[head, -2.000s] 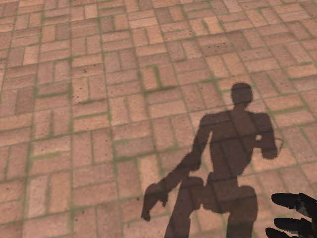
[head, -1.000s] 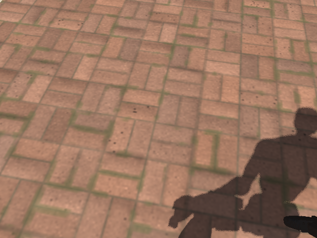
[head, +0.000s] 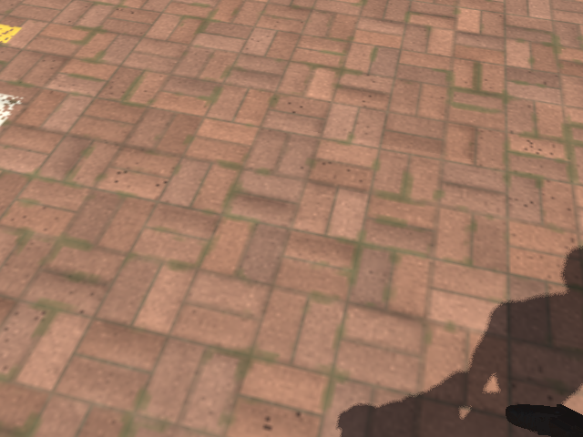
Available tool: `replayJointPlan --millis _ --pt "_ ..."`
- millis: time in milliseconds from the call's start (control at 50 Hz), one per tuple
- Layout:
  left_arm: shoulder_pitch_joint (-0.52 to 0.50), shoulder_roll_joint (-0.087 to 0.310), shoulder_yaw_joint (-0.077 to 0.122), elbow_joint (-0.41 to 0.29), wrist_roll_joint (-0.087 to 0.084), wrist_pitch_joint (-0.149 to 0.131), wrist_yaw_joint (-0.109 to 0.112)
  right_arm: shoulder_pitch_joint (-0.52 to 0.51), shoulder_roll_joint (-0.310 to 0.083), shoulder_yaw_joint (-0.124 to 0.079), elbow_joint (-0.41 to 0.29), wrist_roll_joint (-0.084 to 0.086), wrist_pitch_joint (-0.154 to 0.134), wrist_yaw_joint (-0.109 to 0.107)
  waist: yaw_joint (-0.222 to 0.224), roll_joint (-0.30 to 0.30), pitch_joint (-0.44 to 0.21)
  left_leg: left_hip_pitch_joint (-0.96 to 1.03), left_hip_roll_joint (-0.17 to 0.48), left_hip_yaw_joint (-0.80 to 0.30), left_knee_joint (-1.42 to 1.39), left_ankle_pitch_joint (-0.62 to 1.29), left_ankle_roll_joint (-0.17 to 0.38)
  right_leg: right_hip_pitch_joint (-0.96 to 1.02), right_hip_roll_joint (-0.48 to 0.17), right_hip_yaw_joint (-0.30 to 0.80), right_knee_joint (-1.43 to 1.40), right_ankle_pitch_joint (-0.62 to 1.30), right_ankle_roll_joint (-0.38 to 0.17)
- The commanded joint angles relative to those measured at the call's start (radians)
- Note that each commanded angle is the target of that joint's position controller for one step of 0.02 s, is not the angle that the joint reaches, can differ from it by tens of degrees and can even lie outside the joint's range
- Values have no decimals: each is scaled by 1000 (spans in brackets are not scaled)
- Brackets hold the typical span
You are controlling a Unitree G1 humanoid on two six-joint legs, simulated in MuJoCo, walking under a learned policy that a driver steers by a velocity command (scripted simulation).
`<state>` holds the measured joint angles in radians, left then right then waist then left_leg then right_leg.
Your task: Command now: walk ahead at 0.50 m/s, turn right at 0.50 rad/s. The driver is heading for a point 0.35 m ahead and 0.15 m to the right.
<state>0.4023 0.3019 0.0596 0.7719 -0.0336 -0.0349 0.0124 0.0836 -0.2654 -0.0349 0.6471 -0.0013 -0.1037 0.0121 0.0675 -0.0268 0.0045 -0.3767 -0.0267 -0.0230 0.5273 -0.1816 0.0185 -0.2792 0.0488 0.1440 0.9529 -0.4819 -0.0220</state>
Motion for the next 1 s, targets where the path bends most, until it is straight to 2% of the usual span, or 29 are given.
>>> replayJointPlan --millis 20,40,80,160,240,320,340,380,400,420,440,460,480,500,520,540,560,600,660,760,800,820,840,860,880,900,920,960,1000 --pt "-55 121 28 -97 0 -12 2 172 -120 -45 0 -3 4 -1 -117 116 -23 425 332 -419 -279 -171 151 -492 -108 -6 261 104 18" --pt "-78 110 31 -107 8 -9 -1 144 -98 -40 9 -9 4 -1 -102 123 5 373 301 -337 -295 -69 149 -477 -130 -9 226 147 24" --pt "-92 74 27 -119 4 1 -13 132 -95 -42 25 -12 -3 -5 -85 152 16 305 269 -216 -335 51 146 -428 -156 -32 199 199 32" --pt "-170 41 15 -164 11 7 -23 151 -137 -59 64 -7 -10 -10 -89 100 30 308 282 -86 -373 212 174 -469 -169 -41 68 308 54" --pt "-278 25 1 -196 12 -4 -47 165 -175 -66 92 -1 0 -16 -124 80 51 318 264 49 -379 268 152 -414 -156 -95 -156 487 37" --pt "-385 30 -3 -248 8 -5 -70 221 -210 -75 130 18 18 -17 -148 73 82 402 294 114 -352 317 126 -396 -136 -148 -283 470 -5" --pt "-398 34 -1 -259 12 -6 -74 224 -215 -75 137 22 26 -18 -141 72 89 414 295 129 -313 431 117 -371 -118 -163 -315 431 -20" --pt "-336 70 18 -259 28 -8 -77 228 -244 -81 143 30 41 -26 -88 110 22 436 287 155 -152 811 92 -222 -40 -216 -347 349 -58" --pt "-213 108 41 -229 31 -10 -74 220 -248 -80 142 33 47 -31 -15 104 -51 409 261 175 4 883 67 -52 0 -225 -408 406 -86" --pt "-94 157 65 -199 33 -6 -57 227 -228 -69 139 30 43 -33 51 74 -120 283 217 199 200 781 25 182 -3 -191 -465 576 -117" --pt "-15 242 73 -183 41 6 -30 264 -124 -34 104 -29 33 -26 25 -156 -247 -10 123 203 545 -16 -29 508 -246 97 -377 1052 -190" --pt "-70 260 58 -231 58 -1 -33 381 -109 -8 107 -16 19 -8 -33 -255 -489 -220 0 27 849 -535 -66 714 -507 543 -444 1142 -413" --pt "-73 175 41 -227 50 3 -41 303 -221 -40 137 14 21 -1 34 -53 -493 -206 63 -87 867 -465 -64 624 -444 401 -472 1128 -368" --pt "-125 146 28 -211 41 0 -46 219 -205 -35 103 36 25 -2 12 -55 -323 -263 97 -52 816 -417 -60 500 -387 244 -484 1105 -324" --pt "-173 118 21 -196 30 -4 -45 189 -175 -29 110 23 32 -15 -22 21 -210 -267 128 -36 734 -359 -66 357 -328 170 -519 1029 -277" --pt "-216 101 15 -194 30 -6 -43 188 -172 -32 116 14 46 -26 -54 10 -157 -218 146 -36 675 -311 -74 237 -301 126 -556 985 -259" --pt "-245 105 15 -192 41 -6 -44 220 -168 -34 129 14 65 -31 -87 -12 -138 -123 146 -32 651 -271 -82 119 -277 80 -599 965 -251" --pt "-284 101 17 -177 54 -18 -44 272 -133 -30 149 4 87 -42 -122 -30 -142 -29 132 -20 583 -212 -102 15 -262 21 -637 980 -261" --pt "-312 88 12 -144 55 -19 -32 230 -106 -24 144 -8 98 -53 -121 -53 -135 10 132 -25 398 -121 -107 -17 -234 -35 -654 890 -241" --pt "-288 82 5 -83 60 4 -21 118 -116 -25 128 0 107 -48 -71 -75 -88 75 120 -29 164 -34 -89 -21 -234 8 -688 472 -214" --pt "-299 64 -5 -65 50 10 -24 123 -110 -26 132 -9 103 -44 -90 -67 -68 149 102 -13 30 -1 -66 -33 -219 23 -659 320 -183" --pt "-288 42 -14 -52 45 11 -25 128 -108 -24 135 -20 100 -41 -101 -49 -57 207 100 -13 -68 75 -52 -49 -189 17 -635 259 -142" --pt "-246 19 -24 -36 53 8 -25 125 -138 -27 128 -29 95 -43 -88 -3 -54 258 155 -76 -114 206 -32 -65 -147 4 -595 210 -89" --pt "-171 26 -20 -22 66 2 -28 100 -205 -39 116 -23 96 -49 -23 116 -51 281 216 -120 -93 296 8 -96 -76 -44 -547 136 -49" --pt "-165 9 -23 -17 60 8 -22 72 -179 -39 138 -14 98 -44 -8 205 -55 163 194 -117 -116 58 37 -10 -37 -108 -549 154 -18" --pt "-220 42 -19 -16 60 16 -16 52 -122 -26 131 -13 96 -35 -41 163 -22 100 157 -101 -139 -50 22 35 -43 -108 -536 196 -7" --pt "-245 52 -14 -16 54 25 -10 51 -101 -19 137 -19 92 -32 -51 137 -18 90 141 -83 -140 -50 1 45 -51 -104 -530 226 -13" --pt "-237 51 -13 -3 55 39 -3 59 -107 -18 153 -14 78 -28 -57 119 -19 126 121 -61 -117 36 -17 43 -64 -88 -534 280 -22" --pt "-235 49 -12 13 51 38 -1 80 -107 -17 174 -9 72 -31 -65 93 -38 165 114 -50 -91 116 -17 54 -71 -84 -531 340 -23"
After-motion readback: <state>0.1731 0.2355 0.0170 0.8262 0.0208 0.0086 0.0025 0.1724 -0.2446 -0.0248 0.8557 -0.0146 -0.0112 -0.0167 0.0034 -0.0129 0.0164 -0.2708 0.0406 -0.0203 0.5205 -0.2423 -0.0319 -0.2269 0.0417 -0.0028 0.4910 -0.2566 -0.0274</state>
